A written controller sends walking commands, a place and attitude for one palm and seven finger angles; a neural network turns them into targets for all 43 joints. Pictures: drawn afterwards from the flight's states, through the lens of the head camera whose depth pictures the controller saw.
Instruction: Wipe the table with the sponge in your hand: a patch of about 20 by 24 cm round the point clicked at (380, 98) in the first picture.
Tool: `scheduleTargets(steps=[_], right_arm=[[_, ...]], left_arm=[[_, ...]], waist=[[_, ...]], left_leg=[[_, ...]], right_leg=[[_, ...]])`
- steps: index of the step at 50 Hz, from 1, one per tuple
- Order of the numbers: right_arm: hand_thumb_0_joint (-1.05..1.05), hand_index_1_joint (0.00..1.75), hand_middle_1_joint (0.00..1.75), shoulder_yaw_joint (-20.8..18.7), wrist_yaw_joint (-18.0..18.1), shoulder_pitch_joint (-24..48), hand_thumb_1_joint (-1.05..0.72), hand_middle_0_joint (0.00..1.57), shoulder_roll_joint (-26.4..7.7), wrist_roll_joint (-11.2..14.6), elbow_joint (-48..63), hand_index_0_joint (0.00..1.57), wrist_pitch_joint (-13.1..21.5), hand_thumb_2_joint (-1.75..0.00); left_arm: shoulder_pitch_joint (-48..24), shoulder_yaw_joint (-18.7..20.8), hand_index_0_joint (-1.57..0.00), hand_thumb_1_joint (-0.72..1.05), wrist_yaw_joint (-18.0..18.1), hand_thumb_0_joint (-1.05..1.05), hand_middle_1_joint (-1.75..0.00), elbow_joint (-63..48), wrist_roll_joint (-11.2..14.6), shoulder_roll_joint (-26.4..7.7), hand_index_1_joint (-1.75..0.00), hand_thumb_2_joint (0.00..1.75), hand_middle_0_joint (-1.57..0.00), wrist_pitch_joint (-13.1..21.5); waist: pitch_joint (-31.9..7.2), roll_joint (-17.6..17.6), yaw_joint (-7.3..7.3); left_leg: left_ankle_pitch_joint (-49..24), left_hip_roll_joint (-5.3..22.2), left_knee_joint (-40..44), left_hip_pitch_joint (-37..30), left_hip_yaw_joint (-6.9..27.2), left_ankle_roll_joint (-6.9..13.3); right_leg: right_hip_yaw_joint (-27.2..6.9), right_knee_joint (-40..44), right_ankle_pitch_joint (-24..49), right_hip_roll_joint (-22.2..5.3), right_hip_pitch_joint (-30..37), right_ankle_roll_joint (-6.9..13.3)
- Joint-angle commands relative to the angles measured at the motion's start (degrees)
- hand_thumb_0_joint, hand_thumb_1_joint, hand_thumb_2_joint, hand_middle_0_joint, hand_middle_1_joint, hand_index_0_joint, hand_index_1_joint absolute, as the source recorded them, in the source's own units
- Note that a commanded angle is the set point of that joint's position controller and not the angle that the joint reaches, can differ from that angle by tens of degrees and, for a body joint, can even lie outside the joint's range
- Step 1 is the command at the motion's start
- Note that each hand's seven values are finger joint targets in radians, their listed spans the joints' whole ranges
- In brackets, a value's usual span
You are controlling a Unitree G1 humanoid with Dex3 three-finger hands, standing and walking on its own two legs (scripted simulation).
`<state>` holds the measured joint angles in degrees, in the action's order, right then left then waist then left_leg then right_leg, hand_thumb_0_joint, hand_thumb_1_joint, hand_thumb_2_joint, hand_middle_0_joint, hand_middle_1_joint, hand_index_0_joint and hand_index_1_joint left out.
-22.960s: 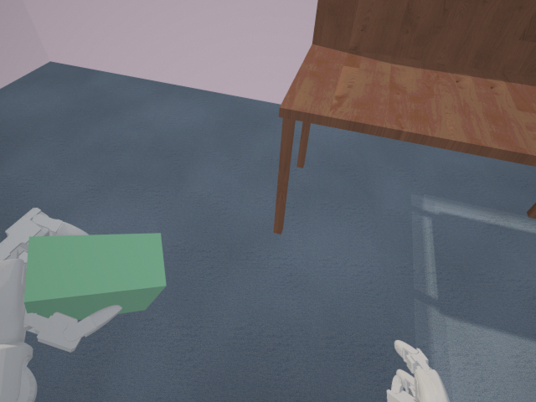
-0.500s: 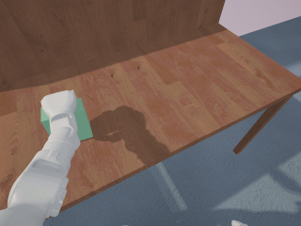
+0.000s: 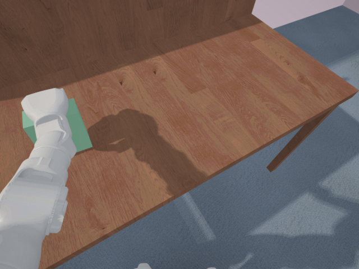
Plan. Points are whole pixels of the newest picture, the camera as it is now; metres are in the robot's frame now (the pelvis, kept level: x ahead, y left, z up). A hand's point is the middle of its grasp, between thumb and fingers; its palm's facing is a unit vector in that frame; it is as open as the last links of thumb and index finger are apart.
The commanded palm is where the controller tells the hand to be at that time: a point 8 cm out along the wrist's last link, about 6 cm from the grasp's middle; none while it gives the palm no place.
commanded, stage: wipe forward along the third lane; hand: left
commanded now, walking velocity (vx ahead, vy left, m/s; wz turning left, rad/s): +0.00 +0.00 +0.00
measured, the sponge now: (63, 136) +0.44 +0.30 -0.02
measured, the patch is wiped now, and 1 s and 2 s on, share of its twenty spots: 0.95 0.95 0.95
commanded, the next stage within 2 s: wipe back along the third lane in 0.02 s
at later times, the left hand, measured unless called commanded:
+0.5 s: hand (56, 122) +0.45 +0.30 +0.03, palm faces -0.06 +0.01 -1.00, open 10.5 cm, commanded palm +0.41 +0.26 +0.06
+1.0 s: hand (60, 139) +0.40 +0.27 +0.03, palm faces -0.04 -0.03 -1.00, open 10.5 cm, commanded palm +0.35 +0.24 +0.06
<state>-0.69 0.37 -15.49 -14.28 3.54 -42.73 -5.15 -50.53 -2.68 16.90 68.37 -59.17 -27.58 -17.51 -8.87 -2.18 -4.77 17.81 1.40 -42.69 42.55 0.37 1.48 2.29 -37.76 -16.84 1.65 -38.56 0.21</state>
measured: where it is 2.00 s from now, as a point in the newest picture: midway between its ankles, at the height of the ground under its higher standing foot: outside the picture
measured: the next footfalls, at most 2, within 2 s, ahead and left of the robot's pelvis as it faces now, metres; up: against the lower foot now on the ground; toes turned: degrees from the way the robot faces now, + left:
none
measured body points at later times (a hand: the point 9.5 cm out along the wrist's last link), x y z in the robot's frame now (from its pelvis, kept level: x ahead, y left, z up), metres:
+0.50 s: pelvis +0.02 +0.01 +0.01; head +0.08 +0.02 +0.45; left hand +0.45 +0.29 +0.09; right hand +0.09 -0.24 -0.13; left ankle +0.02 +0.10 -0.71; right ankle +0.00 -0.12 -0.71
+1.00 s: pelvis +0.04 +0.01 +0.02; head +0.07 +0.01 +0.46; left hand +0.40 +0.27 +0.09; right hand +0.22 -0.22 -0.09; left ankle +0.02 +0.10 -0.71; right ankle +0.00 -0.12 -0.71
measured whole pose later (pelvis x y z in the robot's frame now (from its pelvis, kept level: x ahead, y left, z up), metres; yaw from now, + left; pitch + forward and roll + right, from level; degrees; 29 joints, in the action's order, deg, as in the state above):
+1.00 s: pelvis +0.04 +0.01 +0.02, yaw +2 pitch +11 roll -2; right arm -0.1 -0.9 -6.5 -13.7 4.7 -38.3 -10.4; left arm -27.5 -12.3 17.1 40.2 -56.2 -17.0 -28.2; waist -9.0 -2.4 1.6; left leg 19.1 -0.3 -36.4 28.2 0.7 2.0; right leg 2.6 -31.2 -18.3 0.2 -23.7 -0.3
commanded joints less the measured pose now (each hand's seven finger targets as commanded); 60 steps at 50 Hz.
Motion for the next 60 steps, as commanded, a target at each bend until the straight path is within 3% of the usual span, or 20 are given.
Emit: scheduleTargets(steps=[1, 3, 6, 10, 12, 17, 19, 20, 24, 27, 31, 37, 41, 47, 50, 52, 54, 57, 59, 60], right_arm=[[0.00, 0.30, 0.30, -2.9, 0.5, -4.7, -0.90, 0.20, -9.8, -0.4, 4.0, 0.20, 1.2, -0.90], [0.00, 0.30, 0.30, -3.1, 0.4, -5.4, -0.90, 0.20, -9.8, -0.7, 3.8, 0.20, 1.3, -0.90], [0.00, 0.30, 0.30, -3.2, 0.3, -5.9, -0.90, 0.20, -9.9, -0.7, 3.8, 0.20, 1.2, -0.90], [0.00, 0.30, 0.30, -3.5, -0.2, -5.7, -0.90, 0.20, -9.2, -0.6, 4.1, 0.20, 1.4, -0.90], [0.00, 0.30, 0.30, -3.6, -0.3, -4.9, -0.90, 0.20, -9.1, -0.5, 4.1, 0.20, 1.3, -0.90], [0.00, 0.30, 0.30, -3.6, -1.0, -2.5, -0.90, 0.20, -8.5, -0.1, 4.4, 0.20, 1.1, -0.90], [0.00, 0.30, 0.30, -3.6, -1.3, -1.8, -0.90, 0.20, -8.2, 0.0, 4.6, 0.20, 0.8, -0.90], [0.00, 0.30, 0.30, -3.6, -1.4, -1.5, -0.90, 0.20, -8.2, 0.1, 4.5, 0.20, 0.6, -0.90], [0.00, 0.30, 0.30, -3.2, -1.4, 1.2, -0.90, 0.20, -8.0, 0.4, 5.5, 0.20, -0.1, -0.90], [0.00, 0.30, 0.30, -2.9, -1.3, 3.2, -0.90, 0.20, -8.1, 0.6, 6.0, 0.20, -0.6, -0.90], [0.00, 0.30, 0.30, -2.5, -1.1, 5.2, -0.90, 0.20, -7.8, 0.7, 7.4, 0.20, -1.5, -0.90], [0.00, 0.30, 0.30, -2.5, -1.1, 8.2, -0.90, 0.20, -7.3, 0.8, 9.2, 0.20, -2.6, -0.90], [0.00, 0.30, 0.30, -2.0, -1.0, 10.2, -0.90, 0.20, -7.2, 0.9, 10.1, 0.20, -3.4, -0.90], [0.00, 0.30, 0.30, -1.7, -0.7, 12.2, -0.90, 0.20, -7.5, 1.2, 11.1, 0.20, -3.7, -0.90], [0.00, 0.30, 0.30, -1.6, -1.0, 12.8, -0.90, 0.20, -7.2, 1.2, 11.9, 0.20, -3.3, -0.90], [0.00, 0.30, 0.30, -1.5, -1.0, 13.9, -0.90, 0.20, -7.4, 1.4, 12.2, 0.20, -3.1, -0.90], [0.00, 0.30, 0.30, -1.5, -1.0, 14.3, -0.90, 0.20, -7.0, 1.4, 12.5, 0.20, -3.0, -0.90], [0.00, 0.30, 0.30, -1.2, -0.8, 15.2, -0.90, 0.20, -7.6, 1.5, 12.2, 0.20, -2.9, -0.90], [0.00, 0.30, 0.30, -1.2, -0.7, 15.6, -0.90, 0.20, -7.1, 1.7, 12.8, 0.20, -2.8, -0.90], [0.00, 0.30, 0.30, -1.2, -0.6, 15.7, -0.90, 0.20, -7.2, 1.7, 12.6, 0.20, -2.7, -0.90]], left_arm=[[-15.3, 0.4, -1.20, 0.10, -0.3, 0.00, -1.60, -1.1, -2.5, -12.5, -1.60, 1.30, -1.20, -0.8], [-16.4, 0.2, -1.20, 0.10, -0.5, 0.00, -1.60, -2.2, -2.6, -12.2, -1.60, 1.30, -1.20, 0.1], [-16.0, 0.6, -1.20, 0.10, -0.5, 0.00, -1.60, -0.7, -2.7, -12.6, -1.60, 1.30, -1.20, 0.1], [-12.8, -1.6, -1.20, 0.10, -0.7, 0.00, -1.60, -3.1, -0.9, -7.4, -1.60, 1.30, -1.20, 0.6], [-11.3, -0.4, -1.20, 0.10, -0.5, 0.00, -1.60, -3.8, 0.1, -7.1, -1.60, 1.30, -1.20, 0.7], [-7.2, -2.7, -1.20, 0.10, 0.1, 0.00, -1.60, -6.3, 2.1, -1.7, -1.60, 1.30, -1.20, -0.3], [-5.0, -5.7, -1.20, 0.10, 0.0, 0.00, -1.60, -7.0, 2.7, 2.3, -1.60, 1.30, -1.20, -1.3], [-3.2, -4.3, -1.20, 0.10, 0.1, 0.00, -1.60, -7.3, 2.8, 0.9, -1.60, 1.30, -1.20, -1.8], [-0.4, -6.2, -1.20, 0.10, 0.0, 0.00, -1.60, -10.2, 3.8, 4.1, -1.60, 1.30, -1.20, -3.5], [0.9, -4.4, -1.20, 0.10, 0.1, 0.00, -1.60, -12.2, 4.1, 3.0, -1.60, 1.30, -1.20, -4.7], [2.6, -6.6, -1.20, 0.10, -0.3, 0.00, -1.60, -14.9, 3.9, 4.9, -1.60, 1.30, -1.20, -6.3], [8.3, -7.1, -1.20, 0.10, -1.1, 0.00, -1.60, -21.4, 4.2, 7.1, -1.60, 1.30, -1.20, -7.8], [11.3, -9.3, -1.20, 0.10, -1.7, 0.00, -1.60, -24.5, 4.1, 8.9, -1.60, 1.30, -1.20, -9.7], [17.2, -7.5, -1.20, 0.10, -2.7, 0.00, -1.60, -29.8, 4.5, 6.7, -1.60, 1.30, -1.20, -10.7], [21.7, -9.9, -1.20, 0.10, -3.1, 0.00, -1.60, -32.3, 4.4, 9.6, -1.60, 1.30, -1.20, -10.9], [23.0, -8.2, -1.20, 0.10, -3.1, 0.00, -1.60, -34.6, 4.8, 7.8, -1.60, 1.30, -1.20, -11.1], [23.6, -11.1, -1.20, 0.10, -3.3, 0.00, -1.60, -36.1, 4.6, 10.8, -1.60, 1.30, -1.20, -11.5], [24.7, -7.8, -1.20, 0.10, -3.1, 0.00, -1.60, -36.9, 4.7, 7.1, -1.60, 1.30, -1.20, -12.2], [24.6, -10.9, -1.20, 0.10, -3.4, 0.00, -1.60, -38.3, 4.9, 10.3, -1.60, 1.30, -1.20, -12.4], [25.2, -10.1, -1.20, 0.10, -3.4, 0.00, -1.60, -37.6, 4.7, 9.2, -1.60, 1.30, -1.20, -12.6]], waist=[[-15.4, 1.6, -1.49], [-16.9, -0.5, -1.57], [-16.0, 0.8, -1.81], [-18.2, -0.2, -0.79], [-18.6, 0.9, -0.12], [-17.6, -0.1, 1.17], [-16.3, 0.7, 0.85], [-16.4, 0.8, 1.60], [-14.7, 2.4, 1.90], [-13.7, 3.5, 2.78], [-12.1, 3.9, 2.77], [-14.7, 3.0, 4.11], [-12.6, 3.4, 4.33], [-13.7, 4.0, 5.61], [-12.6, 5.4, 5.62], [-12.2, 4.9, 6.19], [-10.9, 5.0, 5.73], [-9.8, 4.5, 6.77], [-9.5, 5.7, 6.08], [-9.0, 5.7, 6.17]], left_leg=[[-9.8, -0.8, 3.7, -11.5, 1.1, 1.3], [-11.7, -0.6, 3.0, -12.9, 1.2, 1.3], [-11.0, -0.5, 2.9, -12.1, 1.4, 1.2], [-12.8, -0.3, 3.2, -14.8, 1.4, 1.2], [-13.9, 0.0, 3.7, -15.1, 1.7, 1.0], [-15.7, 0.4, 5.1, -18.2, 2.2, 0.7], [-15.6, 0.3, 5.4, -19.5, 2.0, 0.7], [-16.0, 0.3, 5.6, -19.4, 1.9, 0.6], [-17.2, 0.0, 6.7, -20.4, 2.0, 0.6], [-18.0, 0.0, 7.5, -20.9, 2.3, 0.4], [-17.6, -0.5, 8.2, -21.5, 1.9, 0.3], [-23.7, -0.7, 7.7, -24.9, 1.9, 0.0], [-23.4, -1.1, 8.1, -25.1, 1.7, -0.1], [-24.7, -1.8, 8.3, -25.3, 1.3, -0.2], [-26.3, -1.9, 7.8, -25.6, 1.2, 0.0], [-24.9, -1.9, 8.4, -25.4, 1.4, -0.2], [-23.4, -2.1, 8.6, -25.5, 1.2, 0.0], [-21.1, -2.1, 9.3, -24.8, 1.3, -0.2], [-19.3, -2.5, 9.4, -24.5, 0.8, 0.0], [-18.5, -2.4, 9.6, -24.4, 0.8, 0.0]], right_leg=[[0.0, 4.3, 10.6, 1.1, 6.2, 1.9], [0.1, 3.8, 11.6, 1.3, 5.5, 2.0], [0.3, 3.9, 10.6, 1.5, 4.7, 2.0], [0.7, 4.1, 11.1, 1.8, 5.4, 2.1], [0.7, 3.9, 11.9, 1.8, 6.3, 2.3], [1.4, 4.5, 11.6, 1.8, 6.8, 2.6], [1.7, 5.2, 11.6, 1.9, 6.8, 2.5], [1.7, 5.4, 12.0, 1.8, 7.9, 2.6], [1.9, 5.9, 13.9, 1.6, 9.8, 2.6], [1.9, 6.2, 14.8, 1.5, 11.3, 2.9], [2.1, 6.9, 15.8, 1.2, 13.0, 2.8], [1.9, 6.5, 21.0, 1.0, 16.0, 3.2], [2.1, 7.1, 22.1, 0.9, 17.0, 3.3], [1.4, 6.8, 26.6, 0.6, 21.3, 3.5], [1.7, 6.6, 28.5, 0.6, 21.5, 3.4], [1.3, 6.8, 27.7, 0.6, 22.0, 3.5], [1.6, 7.2, 26.2, 0.7, 21.3, 3.5], [0.9, 7.4, 25.1, 0.7, 21.7, 3.8], [1.1, 7.7, 24.3, 0.6, 22.0, 3.5], [1.1, 7.8, 23.3, 0.6, 21.8, 3.5]])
